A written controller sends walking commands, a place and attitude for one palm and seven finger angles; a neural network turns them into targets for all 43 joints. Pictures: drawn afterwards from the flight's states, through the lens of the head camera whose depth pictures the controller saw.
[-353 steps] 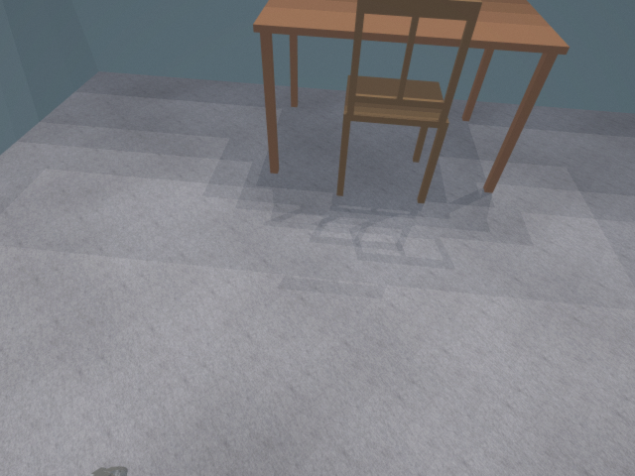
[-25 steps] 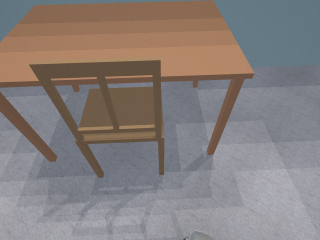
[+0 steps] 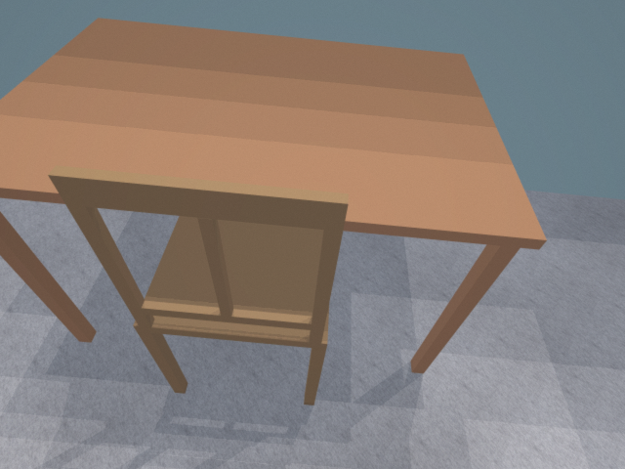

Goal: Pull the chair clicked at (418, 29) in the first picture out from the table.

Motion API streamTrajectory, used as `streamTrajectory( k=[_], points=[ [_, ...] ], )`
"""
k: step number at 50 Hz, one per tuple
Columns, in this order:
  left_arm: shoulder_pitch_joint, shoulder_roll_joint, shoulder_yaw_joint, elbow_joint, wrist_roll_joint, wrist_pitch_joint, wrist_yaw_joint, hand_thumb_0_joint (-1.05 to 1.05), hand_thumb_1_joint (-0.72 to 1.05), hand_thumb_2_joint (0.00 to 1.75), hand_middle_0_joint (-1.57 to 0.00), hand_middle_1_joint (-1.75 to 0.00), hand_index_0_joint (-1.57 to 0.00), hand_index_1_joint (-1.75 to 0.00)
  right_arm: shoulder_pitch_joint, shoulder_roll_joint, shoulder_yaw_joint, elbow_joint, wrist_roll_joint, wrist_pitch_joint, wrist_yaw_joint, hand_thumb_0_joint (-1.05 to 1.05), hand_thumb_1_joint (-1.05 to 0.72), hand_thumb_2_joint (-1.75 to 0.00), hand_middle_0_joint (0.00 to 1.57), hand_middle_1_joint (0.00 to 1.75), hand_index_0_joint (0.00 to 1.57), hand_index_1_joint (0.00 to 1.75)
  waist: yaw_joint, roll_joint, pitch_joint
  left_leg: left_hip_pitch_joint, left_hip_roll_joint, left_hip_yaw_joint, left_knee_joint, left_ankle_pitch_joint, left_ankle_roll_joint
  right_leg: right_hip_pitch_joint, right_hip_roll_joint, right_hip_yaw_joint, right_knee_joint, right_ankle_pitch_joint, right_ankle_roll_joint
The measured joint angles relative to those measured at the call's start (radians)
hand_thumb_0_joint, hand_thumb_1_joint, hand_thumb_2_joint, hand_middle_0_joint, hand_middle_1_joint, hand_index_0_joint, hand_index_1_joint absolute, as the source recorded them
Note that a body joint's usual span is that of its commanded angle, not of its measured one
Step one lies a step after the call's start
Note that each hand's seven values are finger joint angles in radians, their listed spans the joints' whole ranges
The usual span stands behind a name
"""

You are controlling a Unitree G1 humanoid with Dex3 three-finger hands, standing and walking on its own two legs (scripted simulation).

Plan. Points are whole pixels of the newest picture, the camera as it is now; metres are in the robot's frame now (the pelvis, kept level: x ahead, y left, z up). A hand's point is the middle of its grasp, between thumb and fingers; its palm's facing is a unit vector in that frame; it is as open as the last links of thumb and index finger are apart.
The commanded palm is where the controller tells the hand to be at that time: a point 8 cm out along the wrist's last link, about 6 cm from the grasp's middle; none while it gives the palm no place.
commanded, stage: come to a stop and stand still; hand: left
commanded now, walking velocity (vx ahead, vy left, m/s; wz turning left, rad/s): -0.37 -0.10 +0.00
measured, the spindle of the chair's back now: (218, 270) +0.43 +0.21 -0.09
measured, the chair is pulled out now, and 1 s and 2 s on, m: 0.00 0.00 0.00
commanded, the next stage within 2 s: look again from close up in 1.36 s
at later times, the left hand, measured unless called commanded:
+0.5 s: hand out of the picture -0.02 +0.13 -0.15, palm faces +0.01 -0.96 -0.26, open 7.4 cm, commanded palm none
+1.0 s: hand out of the picture -0.01 +0.22 -0.17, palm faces +0.00 -0.96 -0.27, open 7.4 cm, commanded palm none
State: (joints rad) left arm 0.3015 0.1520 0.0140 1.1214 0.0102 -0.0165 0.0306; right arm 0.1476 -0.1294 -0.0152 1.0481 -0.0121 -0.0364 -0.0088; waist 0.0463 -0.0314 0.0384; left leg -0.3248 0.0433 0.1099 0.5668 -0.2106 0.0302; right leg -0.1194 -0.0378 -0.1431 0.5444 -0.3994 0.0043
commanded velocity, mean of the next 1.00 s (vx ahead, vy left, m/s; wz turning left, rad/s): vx -0.01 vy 0.05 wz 0.00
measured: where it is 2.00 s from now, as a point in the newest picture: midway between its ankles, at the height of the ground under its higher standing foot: outside the picture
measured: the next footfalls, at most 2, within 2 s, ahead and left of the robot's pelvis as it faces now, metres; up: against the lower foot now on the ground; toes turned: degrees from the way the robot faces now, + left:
right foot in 0.36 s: +0.00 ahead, -0.17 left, +0.00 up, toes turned -4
left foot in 0.78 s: -0.04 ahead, +0.10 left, +0.00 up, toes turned +1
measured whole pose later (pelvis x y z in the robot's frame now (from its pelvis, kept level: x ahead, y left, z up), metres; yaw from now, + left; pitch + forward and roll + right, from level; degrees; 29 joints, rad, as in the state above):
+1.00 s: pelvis -0.05 +0.02 +0.00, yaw -1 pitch -1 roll -1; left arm 0.28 0.24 0.00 0.99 0.03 0.03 0.05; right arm 0.22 -0.17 -0.02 0.93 -0.02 0.00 -0.01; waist 0.02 -0.01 0.01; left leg -0.23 -0.02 0.05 0.63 -0.39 0.05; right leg -0.27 -0.10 -0.01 0.59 -0.30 0.04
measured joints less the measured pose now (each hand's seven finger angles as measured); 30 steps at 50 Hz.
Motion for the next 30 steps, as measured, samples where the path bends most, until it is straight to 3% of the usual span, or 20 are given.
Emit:
streamTrajectory(
  k=[2, 5, 11, 14, 18, 22, 26, 30],
  points=[
    [-0.003, 0.001, -0.004, 0.003, -0.003, 0.02, 0.009, 0.01, 0.91, 0.9, -0.2, -0.3, -0.2, -0.3, -0.018, 0.018, 0.01, 0.0, 0.005, 0.009, -0.012, 0.0, -0.91, -0.9, 0.2, 0.3, 0.2, 0.3, 0.008, -0.022, 0.008, 0.025, -0.012, 0.021, -0.022, -0.016, 0.013, -0.036, -0.011, 0.043, 0.084, -0.075, 0.012],
    [-0.031, -0.001, -0.002, -0.009, -0.001, 0.046, 0.01, 0.01, 0.91, 0.9, -0.2, -0.3, -0.2, -0.3, -0.052, 0.028, 0.002, -0.017, 0.011, 0.023, -0.03, -0.01, -0.92, -0.9, 0.2, 0.3, 0.2, 0.3, -0.002, -0.011, 0.042, 0.043, -0.012, 0.024, -0.069, 0.016, 0.016, -0.122, -0.005, 0.091, 0.245, -0.145, 0.017],
    [-0.078, 0.032, 0.029, -0.072, 0.005, 0.07, 0.008, 0.01, 0.91, 0.9, -0.2, -0.3, -0.2, -0.3, -0.095, -0.002, -0.024, -0.044, 0.001, 0.066, -0.024, -0.02, -0.92, -0.9, 0.2, 0.3, 0.2, 0.3, -0.012, 0.022, 0.082, 0.014, 0.016, 0.018, -0.09, 0.058, 0.002, -0.264, 0.008, 0.142, 0.435, -0.12, 0.026],
    [-0.081, 0.05, 0.037, -0.09, 0.007, 0.07, 0.008, 0.0, 0.91, 0.9, -0.2, -0.3, -0.2, -0.3, -0.084, -0.025, -0.037, -0.04, -0.004, 0.078, -0.016, -0.01, -0.92, -0.9, 0.2, 0.3, 0.2, 0.3, -0.015, 0.032, 0.07, -0.004, 0.027, 0.014, -0.074, 0.062, -0.015, -0.242, -0.005, 0.134, 0.349, -0.088, 0.021],
    [-0.052, 0.059, 0.028, -0.089, 0.018, 0.043, 0.009, 0.0, 0.91, 0.9, -0.2, -0.3, -0.2, -0.3, -0.042, -0.052, -0.049, -0.026, 0.002, 0.089, -0.005, 0.0, -0.91, -0.9, 0.2, 0.3, 0.2, 0.3, -0.019, 0.039, 0.022, -0.041, 0.03, 0.01, -0.004, 0.032, -0.044, -0.127, -0.021, 0.119, 0.066, 0.038, 0.01],
    [-0.018, 0.021, 0.003, -0.069, 0.023, 0.046, -0.002, 0.0, 0.91, 0.9, -0.2, -0.3, -0.2, -0.3, 0.024, -0.082, -0.056, -0.006, 0.002, 0.115, 0.01, 0.0, -0.91, -0.9, 0.2, 0.3, 0.2, 0.3, -0.021, 0.072, -0.028, -0.053, -0.001, -0.058, 0.114, -0.16, -0.053, -0.106, -0.011, 0.113, 0.029, 0.069, -0.008],
    [-0.003, -0.005, -0.004, -0.064, 0.019, 0.038, -0.011, 0.01, 0.91, 0.9, -0.2, -0.3, -0.2, -0.3, 0.071, -0.096, -0.055, 0.006, -0.001, 0.106, 0.018, 0.0, -0.91, -0.9, 0.2, 0.3, 0.2, 0.3, -0.023, 0.061, -0.046, -0.051, -0.028, -0.081, 0.232, -0.145, -0.057, -0.088, -0.017, 0.131, -0.066, 0.131, -0.013],
    [-0.025, -0.014, -0.001, -0.074, 0.021, 0.026, -0.008, 0.01, 0.91, 0.9, -0.2, -0.3, -0.2, -0.3, 0.109, -0.104, -0.053, 0.013, 0.002, 0.1, 0.013, 0.0, -0.91, -0.9, 0.2, 0.3, 0.2, 0.3, -0.027, 0.057, -0.026, -0.022, -0.034, -0.088, 0.254, -0.163, -0.073, -0.091, -0.026, 0.118, -0.102, 0.157, -0.012]
  ],
)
